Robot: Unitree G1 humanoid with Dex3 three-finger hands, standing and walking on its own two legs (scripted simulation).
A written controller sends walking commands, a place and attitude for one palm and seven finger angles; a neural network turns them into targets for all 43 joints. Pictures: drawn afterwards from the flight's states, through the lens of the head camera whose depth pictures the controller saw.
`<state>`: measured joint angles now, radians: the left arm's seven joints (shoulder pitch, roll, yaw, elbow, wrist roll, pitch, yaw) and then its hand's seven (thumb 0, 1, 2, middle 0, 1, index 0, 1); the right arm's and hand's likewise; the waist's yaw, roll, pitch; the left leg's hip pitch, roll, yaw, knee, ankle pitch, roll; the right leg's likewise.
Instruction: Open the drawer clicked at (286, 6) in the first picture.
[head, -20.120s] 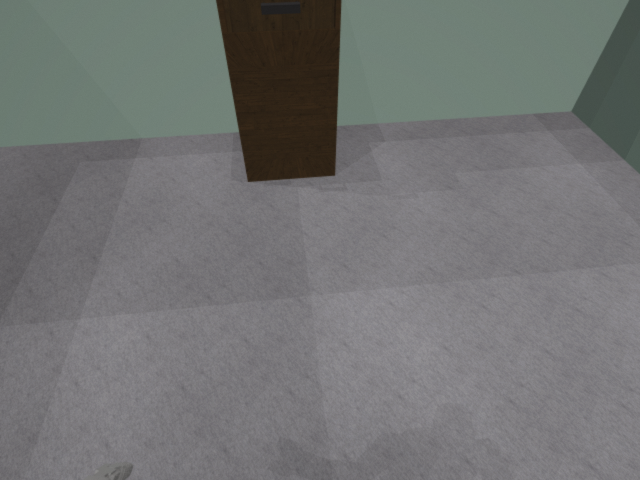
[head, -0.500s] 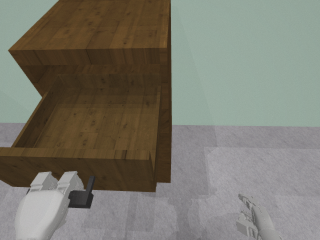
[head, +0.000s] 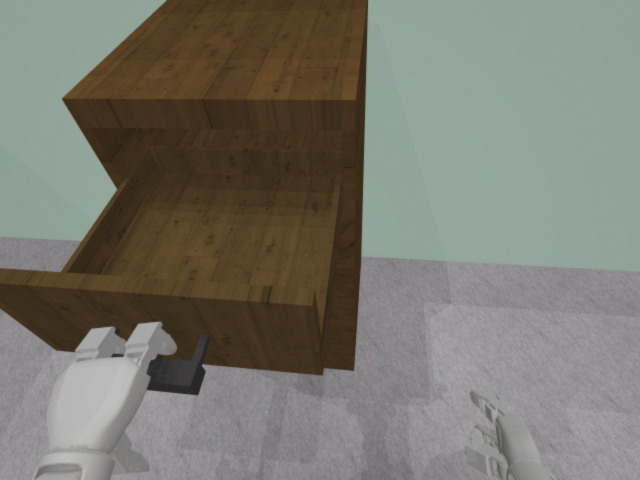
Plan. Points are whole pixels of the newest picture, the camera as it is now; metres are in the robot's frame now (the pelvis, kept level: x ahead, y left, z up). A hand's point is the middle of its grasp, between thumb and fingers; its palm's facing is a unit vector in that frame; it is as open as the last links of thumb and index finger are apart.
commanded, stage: lift the hand off the handle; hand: left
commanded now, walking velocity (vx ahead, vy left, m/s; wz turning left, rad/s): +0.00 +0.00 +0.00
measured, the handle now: (149, 355) +0.23 +0.24 +0.05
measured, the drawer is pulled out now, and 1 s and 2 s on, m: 0.30 0.29 0.29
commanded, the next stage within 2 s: draw the hand back to the body in 1.64 s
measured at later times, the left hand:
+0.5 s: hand (140, 389) +0.20 +0.24 +0.05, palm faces +0.03 -0.09 -1.00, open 13.6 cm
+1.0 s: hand (107, 360) +0.20 +0.24 +0.12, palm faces +0.09 -0.09 -0.99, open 13.5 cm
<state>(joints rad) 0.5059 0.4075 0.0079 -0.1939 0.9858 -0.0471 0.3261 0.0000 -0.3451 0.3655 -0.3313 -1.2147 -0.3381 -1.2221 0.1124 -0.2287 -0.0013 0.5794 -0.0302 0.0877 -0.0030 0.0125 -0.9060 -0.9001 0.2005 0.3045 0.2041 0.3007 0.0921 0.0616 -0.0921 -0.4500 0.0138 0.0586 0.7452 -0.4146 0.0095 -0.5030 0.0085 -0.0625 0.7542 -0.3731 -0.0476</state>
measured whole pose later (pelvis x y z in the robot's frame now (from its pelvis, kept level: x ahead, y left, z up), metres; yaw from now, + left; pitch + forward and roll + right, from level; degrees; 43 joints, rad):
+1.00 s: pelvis +0.00 +0.00 +0.02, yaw +1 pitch +1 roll +0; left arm 0.39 0.48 0.01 -0.36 0.89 0.03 0.12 0.00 -0.49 0.30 -0.32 -1.20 -0.37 -1.23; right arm 0.09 -0.25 0.02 0.59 0.00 0.10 -0.02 0.01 -0.91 -0.90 0.20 0.30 0.20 0.30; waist 0.12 0.10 -0.04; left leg -0.24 0.00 0.04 0.54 -0.32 0.01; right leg -0.28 0.01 -0.08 0.54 -0.28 -0.04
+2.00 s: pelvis -0.01 +0.00 +0.03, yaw +2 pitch -2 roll +0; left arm 0.32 0.63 0.16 -0.48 0.71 0.01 -0.09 0.00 -0.50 0.30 -0.32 -1.20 -0.32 -1.20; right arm 0.12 -0.28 0.04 0.57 0.04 0.07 0.00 0.01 -0.91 -0.90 0.20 0.30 0.20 0.30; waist 0.10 0.13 0.00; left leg -0.17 0.00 0.02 0.47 -0.27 0.01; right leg -0.20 0.01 -0.10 0.45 -0.23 -0.04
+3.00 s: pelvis +0.02 +0.01 +0.03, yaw +2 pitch -2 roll -1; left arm 0.50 0.34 0.34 -0.56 -0.08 -0.15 0.09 0.00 0.34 0.66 -0.25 -0.65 -0.25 -0.65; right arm 0.17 -0.21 0.01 0.62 0.02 -0.11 -0.06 0.01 -0.91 -0.90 0.20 0.30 0.20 0.30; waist 0.06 0.07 0.01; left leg -0.10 0.00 0.02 0.43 -0.29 0.02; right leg -0.12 0.01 -0.09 0.40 -0.24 -0.03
